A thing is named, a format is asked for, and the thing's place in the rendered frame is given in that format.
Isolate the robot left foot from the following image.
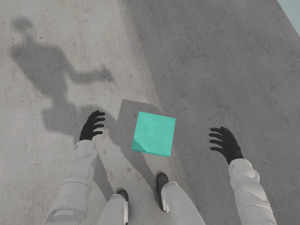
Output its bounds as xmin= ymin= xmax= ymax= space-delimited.
xmin=116 ymin=189 xmax=129 ymax=225

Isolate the right robot hand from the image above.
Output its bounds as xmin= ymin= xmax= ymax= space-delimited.
xmin=208 ymin=127 xmax=244 ymax=165

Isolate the robot right forearm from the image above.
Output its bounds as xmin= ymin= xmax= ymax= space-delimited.
xmin=229 ymin=158 xmax=277 ymax=225

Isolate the left robot hand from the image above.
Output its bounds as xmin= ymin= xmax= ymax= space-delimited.
xmin=79 ymin=110 xmax=105 ymax=141

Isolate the robot left shin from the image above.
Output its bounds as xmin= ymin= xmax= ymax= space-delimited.
xmin=111 ymin=194 xmax=125 ymax=200

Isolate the robot left forearm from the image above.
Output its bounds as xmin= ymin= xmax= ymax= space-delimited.
xmin=42 ymin=140 xmax=98 ymax=225

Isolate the carton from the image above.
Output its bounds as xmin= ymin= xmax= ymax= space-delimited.
xmin=131 ymin=112 xmax=176 ymax=158

